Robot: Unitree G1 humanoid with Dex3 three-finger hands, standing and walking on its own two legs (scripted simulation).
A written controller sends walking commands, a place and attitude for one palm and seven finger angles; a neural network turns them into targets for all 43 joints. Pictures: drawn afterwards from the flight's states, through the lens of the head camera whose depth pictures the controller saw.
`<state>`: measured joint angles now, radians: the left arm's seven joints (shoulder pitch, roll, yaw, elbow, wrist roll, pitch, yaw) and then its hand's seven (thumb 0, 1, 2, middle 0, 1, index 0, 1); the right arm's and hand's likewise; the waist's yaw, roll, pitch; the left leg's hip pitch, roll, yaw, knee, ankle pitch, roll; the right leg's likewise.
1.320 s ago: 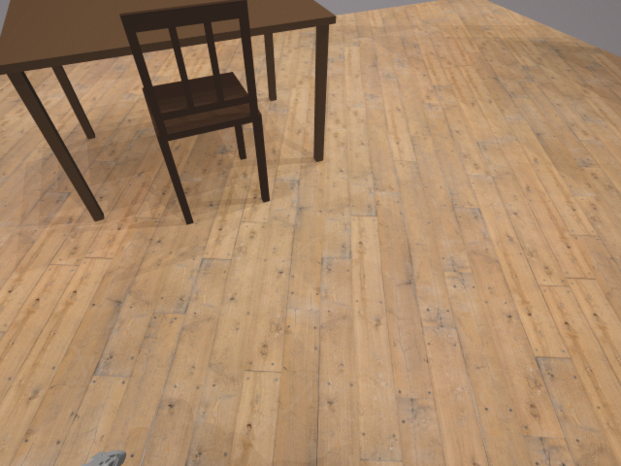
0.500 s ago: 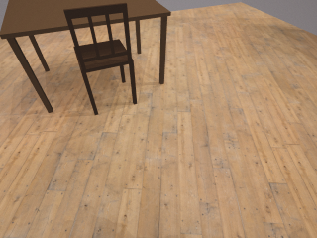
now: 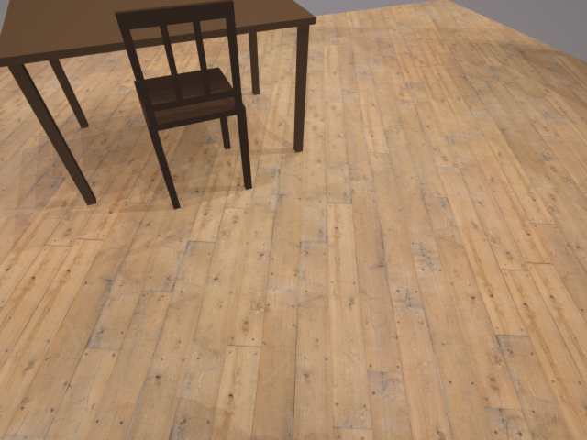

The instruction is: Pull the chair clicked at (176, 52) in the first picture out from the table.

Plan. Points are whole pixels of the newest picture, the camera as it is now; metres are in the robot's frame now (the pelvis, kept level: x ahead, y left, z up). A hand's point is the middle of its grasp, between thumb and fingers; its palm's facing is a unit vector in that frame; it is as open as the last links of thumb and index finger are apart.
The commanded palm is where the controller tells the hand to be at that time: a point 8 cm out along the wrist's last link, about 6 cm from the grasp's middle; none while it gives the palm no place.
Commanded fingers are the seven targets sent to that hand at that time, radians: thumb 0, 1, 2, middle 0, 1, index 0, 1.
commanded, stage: look at it before walking up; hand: left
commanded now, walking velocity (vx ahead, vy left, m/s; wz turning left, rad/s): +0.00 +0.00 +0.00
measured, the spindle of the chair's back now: (172, 64) +1.29 +0.51 -0.10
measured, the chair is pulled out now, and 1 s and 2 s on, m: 0.00 0.00 0.00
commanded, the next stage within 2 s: walk to a spot facing it in 0.22 s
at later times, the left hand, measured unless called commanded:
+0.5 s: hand out of the picture +0.05 +0.23 -0.17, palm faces -0.02 -0.96 -0.28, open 7.4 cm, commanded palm none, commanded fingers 0.00 0.90 0.90 -0.20 -0.30 -0.20 -0.30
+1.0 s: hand (198, 357) +0.29 +0.19 -0.19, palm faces -0.10 -0.99 -0.14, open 7.4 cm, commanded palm none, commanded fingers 0.00 0.90 0.90 -0.20 -0.30 -0.20 -0.30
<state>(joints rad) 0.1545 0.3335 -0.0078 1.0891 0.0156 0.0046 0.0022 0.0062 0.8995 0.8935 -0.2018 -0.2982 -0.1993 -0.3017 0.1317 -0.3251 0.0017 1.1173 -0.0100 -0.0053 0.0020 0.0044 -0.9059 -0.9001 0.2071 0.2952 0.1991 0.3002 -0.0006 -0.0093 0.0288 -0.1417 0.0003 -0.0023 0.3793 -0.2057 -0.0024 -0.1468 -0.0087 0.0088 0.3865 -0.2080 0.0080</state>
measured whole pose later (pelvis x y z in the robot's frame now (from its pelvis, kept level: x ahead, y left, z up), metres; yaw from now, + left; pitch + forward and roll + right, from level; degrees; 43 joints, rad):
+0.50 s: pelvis +0.02 +0.00 +0.00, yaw +0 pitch -1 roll +0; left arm 0.24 0.29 0.00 1.09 0.03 0.02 0.00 0.00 0.90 0.89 -0.20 -0.30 -0.20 -0.30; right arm 0.20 -0.28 0.00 1.11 -0.03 0.01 0.01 0.00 -0.91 -0.90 0.20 0.29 0.20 0.30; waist 0.01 -0.01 -0.03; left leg -0.17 0.01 0.00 0.48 -0.34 0.01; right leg -0.16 0.00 0.01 0.44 -0.28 0.00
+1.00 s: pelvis +0.19 +0.03 -0.02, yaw -3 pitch +0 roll -2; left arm 0.11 0.18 0.04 1.02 0.02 0.00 -0.02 0.01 0.91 0.89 -0.20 -0.30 -0.19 -0.30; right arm 0.58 -0.07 0.00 1.22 -0.02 -0.08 -0.04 0.00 -0.91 -0.90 0.21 0.29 0.20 0.30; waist -0.06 -0.01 0.09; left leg 0.19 0.00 0.11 0.22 -0.41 0.03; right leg -0.59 -0.05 -0.13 0.75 -0.19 -0.03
